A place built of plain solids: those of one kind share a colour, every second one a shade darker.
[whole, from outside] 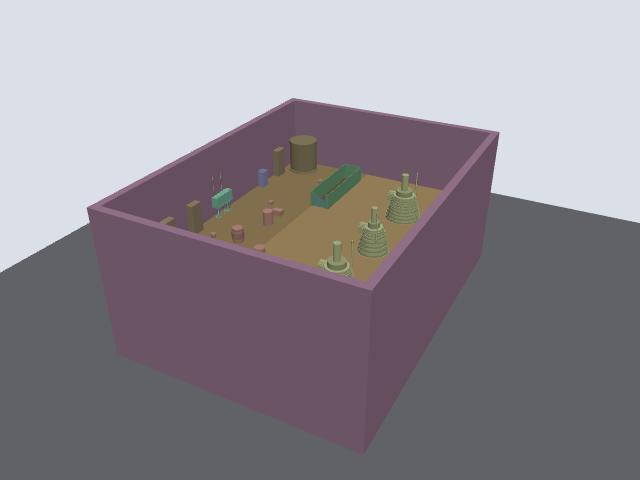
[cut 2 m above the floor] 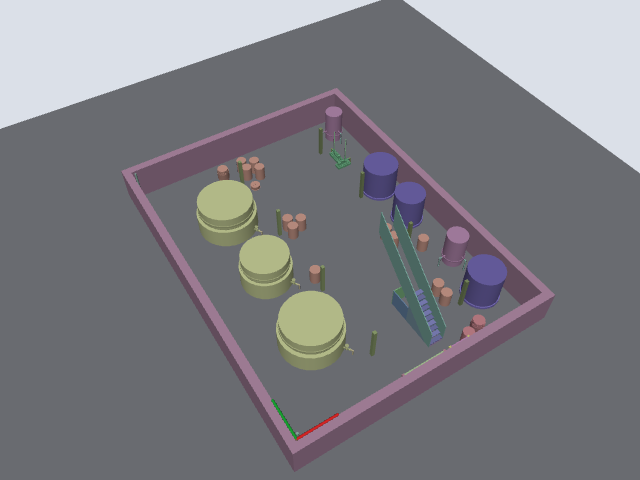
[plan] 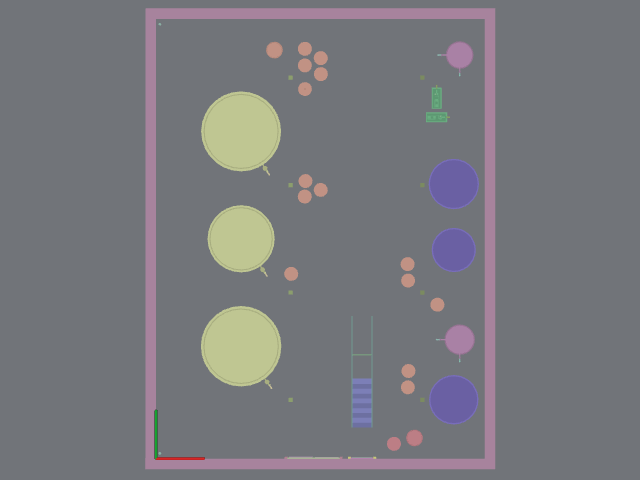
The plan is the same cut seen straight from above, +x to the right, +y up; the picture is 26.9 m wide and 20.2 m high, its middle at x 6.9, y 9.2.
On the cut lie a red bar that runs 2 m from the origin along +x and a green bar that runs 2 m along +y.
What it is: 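The still house of a malt distillery; one whitewashed hall 13.8 x 18.5 m, 8.9 m high, 3 copper pot stills in a row, an operating floor 4.49 m up, one steep steel stair free in the room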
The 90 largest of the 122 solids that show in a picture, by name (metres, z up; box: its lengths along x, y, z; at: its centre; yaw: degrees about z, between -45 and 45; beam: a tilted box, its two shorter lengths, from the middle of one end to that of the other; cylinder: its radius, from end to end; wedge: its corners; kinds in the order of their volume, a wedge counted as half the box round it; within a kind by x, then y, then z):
{
 "wall_1": {"box": [0.45, 19.4, 9.0], "at": [-0.23, 9.25, 4.45]},
 "wall_2": {"box": [14.73, 0.45, 9.0], "at": [6.92, -0.23, 4.45]},
 "wall_3": {"box": [14.73, 0.45, 9.0], "at": [6.92, 18.73, 4.45]},
 "wall_4": {"box": [0.45, 19.4, 9.0], "at": [14.05, 9.25, 4.45]},
 "upper_floor_1": {"box": [8.12, 18.52, 0.3], "at": [4.05, 9.25, 4.34]},
 "upper_floor_2": {"box": [1.14, 12.53, 0.3], "at": [8.67, 12.24, 4.34]},
 "upper_floor_3": {"box": [4.61, 18.52, 0.3], "at": [11.54, 9.25, 4.34]},
 "still_1": {"cylinder": 1.69, "from": [3.58, 4.73, -0.05], "to": [3.58, 4.73, 1.14]},
 "still_2": {"cylinder": 1.59, "from": [3.58, 4.73, 1.39], "to": [3.58, 4.73, 1.5]},
 "still_3": {"cylinder": 1.54, "from": [3.58, 4.73, 1.5], "to": [3.58, 4.73, 3.14]},
 "still_4": {"cylinder": 1.04, "from": [3.58, 4.73, 4.49], "to": [3.58, 4.73, 4.59]},
 "still_5": {"cylinder": 1.01, "from": [3.58, 4.73, 4.59], "to": [3.58, 4.73, 4.7]},
 "still_6": {"cylinder": 0.99, "from": [3.58, 4.73, 4.7], "to": [3.58, 4.73, 4.81]},
 "still_7": {"cylinder": 0.97, "from": [3.58, 4.73, 4.81], "to": [3.58, 4.73, 4.92]},
 "still_8": {"cylinder": 0.95, "from": [3.58, 4.73, 4.92], "to": [3.58, 4.73, 5.02]},
 "still_9": {"cylinder": 0.92, "from": [3.58, 4.73, 5.02], "to": [3.58, 4.73, 5.12]},
 "still_10": {"cylinder": 0.9, "from": [3.58, 4.73, 5.12], "to": [3.58, 4.73, 5.21]},
 "still_11": {"cylinder": 0.88, "from": [3.58, 4.73, 5.21], "to": [3.58, 4.73, 5.31]},
 "still_12": {"cylinder": 0.85, "from": [3.58, 4.73, 5.31], "to": [3.58, 4.73, 5.4]},
 "still_13": {"cylinder": 0.79, "from": [3.58, 4.73, 5.56], "to": [3.58, 4.73, 5.64]},
 "still_14": {"cylinder": 0.49, "from": [3.58, 4.73, 5.99], "to": [3.58, 4.73, 6.29]},
 "still_15": {"cylinder": 0.2, "from": [3.58, 4.73, 6.29], "to": [3.58, 4.73, 7.28]},
 "still_16": {"cylinder": 1.41, "from": [3.58, 9.25, -0.05], "to": [3.58, 9.25, 1.15]},
 "still_17": {"cylinder": 1.3, "from": [3.58, 9.25, 1.29], "to": [3.58, 9.25, 1.45]},
 "still_18": {"cylinder": 1.33, "from": [3.58, 9.25, 1.45], "to": [3.58, 9.25, 1.5]},
 "still_19": {"cylinder": 1.29, "from": [3.58, 9.25, 1.5], "to": [3.58, 9.25, 3.14]},
 "still_20": {"cylinder": 0.86, "from": [3.58, 9.25, 4.49], "to": [3.58, 9.25, 4.61]},
 "still_21": {"cylinder": 0.84, "from": [3.58, 9.25, 4.61], "to": [3.58, 9.25, 4.74]},
 "still_22": {"cylinder": 0.82, "from": [3.58, 9.25, 4.74], "to": [3.58, 9.25, 4.88]},
 "still_23": {"cylinder": 0.79, "from": [3.58, 9.25, 4.88], "to": [3.58, 9.25, 5.0]},
 "still_24": {"cylinder": 0.77, "from": [3.58, 9.25, 5.0], "to": [3.58, 9.25, 5.12]},
 "still_25": {"cylinder": 0.75, "from": [3.58, 9.25, 5.12], "to": [3.58, 9.25, 5.24]},
 "still_26": {"cylinder": 0.72, "from": [3.58, 9.25, 5.24], "to": [3.58, 9.25, 5.36]},
 "still_27": {"cylinder": 0.7, "from": [3.58, 9.25, 5.36], "to": [3.58, 9.25, 5.47]},
 "still_28": {"cylinder": 0.68, "from": [3.58, 9.25, 5.47], "to": [3.58, 9.25, 5.56]},
 "still_29": {"cylinder": 1.68, "from": [3.58, 13.77, -0.05], "to": [3.58, 13.77, 1.14]},
 "still_30": {"cylinder": 1.58, "from": [3.58, 13.77, 1.38], "to": [3.58, 13.77, 1.5]},
 "still_31": {"cylinder": 1.54, "from": [3.58, 13.77, 1.5], "to": [3.58, 13.77, 3.14]},
 "still_32": {"cylinder": 0.48, "from": [3.58, 13.77, 5.99], "to": [3.58, 13.77, 6.29]},
 "still_33": {"cylinder": 0.2, "from": [3.58, 13.77, 6.29], "to": [3.58, 13.77, 7.28]},
 "receiver_1": {"cylinder": 1.04, "from": [12.53, 2.48, -0.05], "to": [12.53, 2.48, 0.14]},
 "receiver_2": {"cylinder": 0.98, "from": [12.53, 2.48, 0.14], "to": [12.53, 2.48, 2.4]},
 "receiver_3": {"cylinder": 0.93, "from": [12.53, 8.78, -0.05], "to": [12.53, 8.78, 0.14]},
 "receiver_4": {"cylinder": 0.87, "from": [12.53, 8.78, 0.14], "to": [12.53, 8.78, 2.52]},
 "receiver_5": {"cylinder": 1.06, "from": [12.53, 11.56, -0.05], "to": [12.53, 11.56, 0.14]},
 "receiver_6": {"cylinder": 1.0, "from": [12.53, 11.56, 0.14], "to": [12.53, 11.56, 2.57]},
 "charger_1": {"cylinder": 1.0, "from": [12.51, 1.2, 4.44], "to": [12.51, 1.2, 4.63]},
 "charger_2": {"cylinder": 0.94, "from": [12.51, 1.2, 4.63], "to": [12.51, 1.2, 6.66]},
 "condenser_1": {"cylinder": 0.58, "from": [12.78, 5.01, -0.05], "to": [12.78, 5.01, 0.45]},
 "condenser_2": {"cylinder": 0.59, "from": [12.78, 5.01, 0.5], "to": [12.78, 5.01, 2.89]},
 "condenser_3": {"cylinder": 0.52, "from": [12.78, 16.98, -0.05], "to": [12.78, 16.98, 0.45]},
 "condenser_4": {"cylinder": 0.53, "from": [12.78, 16.98, 0.5], "to": [12.78, 16.98, 2.89]},
 "piece_1": {"cylinder": 0.35, "from": [4.98, 17.19, 0.24], "to": [4.98, 17.19, 0.64]},
 "piece_2": {"cylinder": 0.29, "from": [5.69, 7.78, -0.05], "to": [5.69, 7.78, 0.88]},
 "piece_3": {"cylinder": 0.29, "from": [6.26, 11.03, -0.05], "to": [6.26, 11.03, 0.88]},
 "piece_4": {"cylinder": 0.29, "from": [6.26, 16.55, -0.05], "to": [6.26, 16.55, 0.88]},
 "piece_5": {"cylinder": 0.29, "from": [6.26, 17.24, -0.05], "to": [6.26, 17.24, 0.88]},
 "piece_6": {"cylinder": 0.29, "from": [6.29, 11.68, -0.05], "to": [6.29, 11.68, 0.88]},
 "piece_7": {"cylinder": 0.29, "from": [6.93, 11.31, -0.05], "to": [6.93, 11.31, 0.88]},
 "piece_8": {"cylinder": 0.29, "from": [6.93, 16.85, -0.05], "to": [6.93, 16.85, 0.88]},
 "piece_9": {"cylinder": 0.29, "from": [6.94, 16.18, -0.05], "to": [6.94, 16.18, 0.88]},
 "piece_10": {"cylinder": 0.29, "from": [8.49, 13.19, 4.44], "to": [8.49, 13.19, 5.37]},
 "piece_11": {"cylinder": 0.29, "from": [10.35, 9.39, 4.44], "to": [10.35, 9.39, 5.37]},
 "piece_12": {"cylinder": 0.29, "from": [10.59, 8.18, -0.05], "to": [10.59, 8.18, 0.88]},
 "piece_13": {"cylinder": 0.29, "from": [10.6, 3.0, -0.05], "to": [10.6, 3.0, 0.88]},
 "piece_14": {"cylinder": 0.29, "from": [10.61, 7.49, -0.05], "to": [10.61, 7.49, 0.88]},
 "piece_15": {"cylinder": 0.29, "from": [10.62, 3.69, -0.05], "to": [10.62, 3.69, 0.88]},
 "piece_16": {"cylinder": 0.35, "from": [10.78, 11.93, 4.73], "to": [10.78, 11.93, 5.13]},
 "piece_17": {"cylinder": 0.29, "from": [11.84, 6.48, -0.05], "to": [11.84, 6.48, 0.88]},
 "cabinet_1": {"box": [0.42, 0.83, 1.9], "at": [13.56, 2.78, 5.39]},
 "cabinet_2": {"box": [0.42, 0.82, 1.9], "at": [13.56, 12.2, 5.39]},
 "cabinet_3": {"box": [0.42, 0.98, 1.9], "at": [13.56, 14.57, 5.39]},
 "stair_rail_1": {"wedge": [[8.23, 1.31, -0.3], [8.23, 1.31, 1.16], [8.23, 6.0, 4.02], [8.23, 6.0, 5.48], [8.27, 1.31, -0.3], [8.27, 1.31, 1.16], [8.27, 6.0, 4.02], [8.27, 6.0, 5.48]]},
 "stair_rail_2": {"wedge": [[9.07, 1.31, -0.3], [9.07, 1.31, 1.16], [9.07, 6.0, 4.02], [9.07, 6.0, 5.48], [9.11, 1.31, -0.3], [9.11, 1.31, 1.16], [9.11, 6.0, 4.02], [9.11, 6.0, 5.48]]},
 "column_1": {"box": [0.18, 0.18, 3.88], "at": [5.66, 2.47, 1.89]},
 "column_2": {"box": [0.18, 0.18, 3.88], "at": [5.66, 6.99, 1.89]},
 "column_3": {"box": [0.18, 0.18, 3.88], "at": [5.66, 11.51, 1.89]},
 "column_4": {"box": [0.18, 0.18, 3.88], "at": [5.66, 16.03, 1.89]},
 "column_5": {"box": [0.18, 0.18, 3.88], "at": [11.21, 2.47, 1.89]},
 "column_6": {"box": [0.18, 0.18, 3.88], "at": [11.21, 6.99, 1.89]},
 "column_7": {"box": [0.18, 0.18, 3.88], "at": [11.21, 11.51, 1.89]},
 "column_8": {"box": [0.18, 0.18, 3.88], "at": [11.21, 16.03, 1.89]},
 "loading_door_leaves_1": {"box": [2.2, 0.07, 2.75], "at": [6.63, 0.01, 1.32]},
 "well_rail_1": {"box": [0.04, 4.91, 1.05], "at": [8.07, 3.59, 4.96]},
 "well_rail_2": {"box": [0.04, 4.91, 1.05], "at": [9.27, 3.59, 4.96]},
 "foot_1": {"cylinder": 0.29, "from": [10.01, 0.62, -0.05], "to": [10.01, 0.62, 0.88]},
 "foot_2": {"cylinder": 0.35, "from": [10.88, 0.87, 0.24], "to": [10.88, 0.87, 0.64]},
 "safe_1": {"box": [0.39, 1.56, 0.58], "at": [13.5, 9.58, 5.6]},
 "desk_1": {"box": [0.4, 0.56, 1.08], "at": [13.54, 4.91, 4.98]},
 "foot_door_leaves_1": {"box": [0.95, 0.07, 2.1], "at": [8.67, 0.01, 1.0]}
}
